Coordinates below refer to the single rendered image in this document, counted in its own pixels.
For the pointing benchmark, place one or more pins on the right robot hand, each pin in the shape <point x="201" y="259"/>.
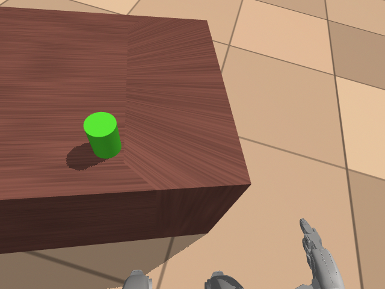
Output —
<point x="326" y="274"/>

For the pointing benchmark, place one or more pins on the can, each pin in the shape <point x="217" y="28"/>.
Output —
<point x="103" y="135"/>

